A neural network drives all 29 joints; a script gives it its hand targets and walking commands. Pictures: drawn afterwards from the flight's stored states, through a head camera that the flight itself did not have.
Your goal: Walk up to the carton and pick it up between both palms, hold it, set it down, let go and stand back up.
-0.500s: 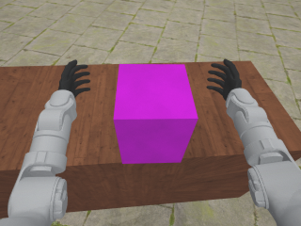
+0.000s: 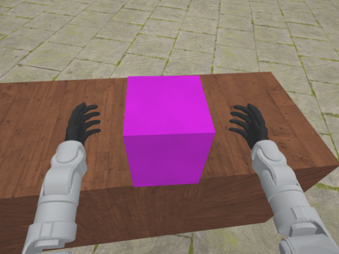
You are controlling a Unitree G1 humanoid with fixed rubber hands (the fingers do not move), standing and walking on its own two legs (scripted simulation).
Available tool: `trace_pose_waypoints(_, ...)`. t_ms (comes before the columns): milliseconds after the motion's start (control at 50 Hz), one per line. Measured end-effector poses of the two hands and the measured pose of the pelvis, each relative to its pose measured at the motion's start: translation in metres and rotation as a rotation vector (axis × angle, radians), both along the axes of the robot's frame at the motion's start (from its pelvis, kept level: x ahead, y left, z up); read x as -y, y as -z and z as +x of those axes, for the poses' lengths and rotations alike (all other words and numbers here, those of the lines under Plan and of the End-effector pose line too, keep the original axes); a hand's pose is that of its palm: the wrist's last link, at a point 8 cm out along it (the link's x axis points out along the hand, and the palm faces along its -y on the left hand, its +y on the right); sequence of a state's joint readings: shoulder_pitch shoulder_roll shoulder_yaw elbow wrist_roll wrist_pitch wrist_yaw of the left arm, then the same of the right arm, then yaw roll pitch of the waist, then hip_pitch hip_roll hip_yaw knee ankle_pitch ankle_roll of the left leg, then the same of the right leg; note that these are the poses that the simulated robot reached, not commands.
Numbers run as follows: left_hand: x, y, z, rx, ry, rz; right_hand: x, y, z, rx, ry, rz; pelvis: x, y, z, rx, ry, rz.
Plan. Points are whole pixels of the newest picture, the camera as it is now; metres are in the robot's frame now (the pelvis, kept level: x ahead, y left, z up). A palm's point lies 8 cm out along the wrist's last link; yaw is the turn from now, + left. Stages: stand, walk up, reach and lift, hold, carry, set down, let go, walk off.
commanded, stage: set down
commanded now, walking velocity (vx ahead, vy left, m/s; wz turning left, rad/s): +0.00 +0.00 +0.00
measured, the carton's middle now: (165, 133) +0.44 +0.05 +0.00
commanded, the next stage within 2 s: none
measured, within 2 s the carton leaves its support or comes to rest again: neither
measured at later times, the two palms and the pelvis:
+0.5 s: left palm (78, 169) +0.27 +0.23 +0.05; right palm (257, 170) +0.31 -0.18 +0.05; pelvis +0.00 +0.00 +0.00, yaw +0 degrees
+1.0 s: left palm (82, 200) +0.22 +0.22 +0.00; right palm (262, 212) +0.23 -0.19 +0.00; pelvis +0.01 +0.01 +0.00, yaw -2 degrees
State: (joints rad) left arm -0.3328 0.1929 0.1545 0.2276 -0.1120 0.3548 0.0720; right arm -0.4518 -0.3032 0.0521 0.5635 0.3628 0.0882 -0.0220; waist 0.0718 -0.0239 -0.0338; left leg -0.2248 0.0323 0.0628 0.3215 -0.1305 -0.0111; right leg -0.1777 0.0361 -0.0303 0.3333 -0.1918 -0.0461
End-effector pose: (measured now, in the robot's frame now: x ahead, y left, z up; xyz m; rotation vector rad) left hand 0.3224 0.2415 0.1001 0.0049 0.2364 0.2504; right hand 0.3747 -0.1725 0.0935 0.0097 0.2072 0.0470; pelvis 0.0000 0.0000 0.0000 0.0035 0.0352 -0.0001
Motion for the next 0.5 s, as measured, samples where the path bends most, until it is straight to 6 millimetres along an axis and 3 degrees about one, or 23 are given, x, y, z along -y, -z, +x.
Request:
trace_pose_waypoints(240, 0.005, 0.033, -0.03, -0.038, 0.002, -0.017, 0.001, 0.022, -0.035, -0.006, 0.0, -0.014, 0.0, 0.0, -0.004, 0.031, 0.003, 0.004)
trace_pose_waypoints(500, 0.008, 0.049, -0.051, -0.021, 0.0, 0.01, 0.006, 0.047, -0.064, -0.027, -0.001, -0.027, -0.004, -0.001, -0.001, 0.05, 0.009, 0.003)
